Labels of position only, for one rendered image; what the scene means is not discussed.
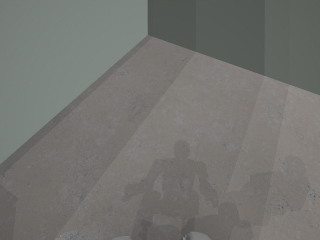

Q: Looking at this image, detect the robot left hand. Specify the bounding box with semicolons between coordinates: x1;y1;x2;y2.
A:
55;230;79;240

